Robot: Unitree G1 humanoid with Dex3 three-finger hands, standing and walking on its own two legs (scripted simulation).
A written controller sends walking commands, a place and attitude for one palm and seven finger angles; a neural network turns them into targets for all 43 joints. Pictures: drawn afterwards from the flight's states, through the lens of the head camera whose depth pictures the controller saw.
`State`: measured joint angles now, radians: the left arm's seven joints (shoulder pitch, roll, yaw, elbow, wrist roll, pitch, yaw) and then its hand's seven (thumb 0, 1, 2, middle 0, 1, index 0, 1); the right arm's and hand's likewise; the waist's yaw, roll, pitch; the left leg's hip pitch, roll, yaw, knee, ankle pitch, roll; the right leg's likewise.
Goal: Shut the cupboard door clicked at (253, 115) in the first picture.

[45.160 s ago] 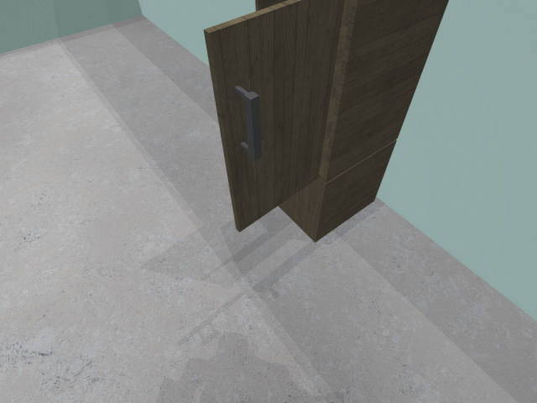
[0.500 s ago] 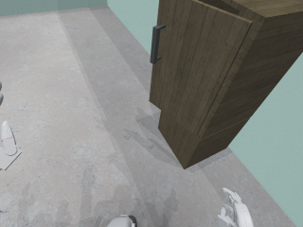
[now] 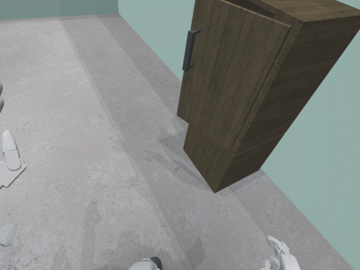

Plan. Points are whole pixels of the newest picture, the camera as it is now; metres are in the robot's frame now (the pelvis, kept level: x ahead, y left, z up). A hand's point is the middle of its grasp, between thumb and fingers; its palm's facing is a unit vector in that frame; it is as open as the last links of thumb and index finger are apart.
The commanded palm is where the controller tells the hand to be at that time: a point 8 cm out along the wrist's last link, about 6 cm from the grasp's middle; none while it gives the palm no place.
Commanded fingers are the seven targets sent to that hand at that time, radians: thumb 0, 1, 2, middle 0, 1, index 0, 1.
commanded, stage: stop stepping back and stand still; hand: left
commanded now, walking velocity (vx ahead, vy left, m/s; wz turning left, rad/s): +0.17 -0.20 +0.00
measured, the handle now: (191, 50) +0.89 +0.00 +0.07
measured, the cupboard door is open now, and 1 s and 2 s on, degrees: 20 20 20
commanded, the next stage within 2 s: let the arm hang, fingers relaxed in 0.80 s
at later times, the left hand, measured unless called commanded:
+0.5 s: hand out of the picture +0.11 +0.34 +0.19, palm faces +0.38 -0.85 -0.36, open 7.4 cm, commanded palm +0.06 +0.38 +0.19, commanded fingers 0.00 0.90 0.90 -0.20 -0.30 -0.20 -0.30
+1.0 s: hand (1, 228) +0.17 +0.32 +0.06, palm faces +0.20 -0.90 -0.39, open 7.4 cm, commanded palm none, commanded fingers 0.00 0.90 0.90 -0.20 -0.30 -0.20 -0.30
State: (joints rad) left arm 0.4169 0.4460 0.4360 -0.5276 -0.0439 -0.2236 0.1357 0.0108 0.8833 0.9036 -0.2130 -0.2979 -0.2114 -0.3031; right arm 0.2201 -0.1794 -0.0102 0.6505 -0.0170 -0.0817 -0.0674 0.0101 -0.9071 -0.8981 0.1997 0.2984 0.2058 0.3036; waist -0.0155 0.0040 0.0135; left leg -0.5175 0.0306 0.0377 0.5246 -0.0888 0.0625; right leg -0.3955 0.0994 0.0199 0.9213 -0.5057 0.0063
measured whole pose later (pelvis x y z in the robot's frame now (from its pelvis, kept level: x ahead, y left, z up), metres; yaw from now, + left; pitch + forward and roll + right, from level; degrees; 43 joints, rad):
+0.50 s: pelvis -0.11 +0.09 +0.02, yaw -4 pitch -2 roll -3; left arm 0.54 0.44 0.44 -0.56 -0.04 -0.17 0.16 0.02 0.89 0.90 -0.21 -0.30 -0.20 -0.30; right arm 0.28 -0.14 0.03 0.65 -0.01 -0.09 -0.05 0.01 -0.91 -0.90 0.20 0.30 0.21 0.30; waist -0.03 -0.06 -0.02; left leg -0.28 0.07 0.07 0.52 -0.22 0.03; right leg -0.40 0.03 -0.06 0.87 -0.38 -0.01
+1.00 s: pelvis -0.09 +0.09 +0.00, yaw -4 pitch +1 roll +0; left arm 0.29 0.32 0.22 -0.03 0.00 -0.04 0.08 0.00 0.90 0.90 -0.20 -0.30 -0.20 -0.30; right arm 0.21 -0.28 0.00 0.70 -0.02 -0.05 -0.02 0.01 -0.91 -0.90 0.20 0.30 0.20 0.30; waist -0.02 0.03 -0.02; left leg -0.35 0.00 0.05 0.60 -0.26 0.04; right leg -0.35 0.01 -0.02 0.91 -0.54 0.01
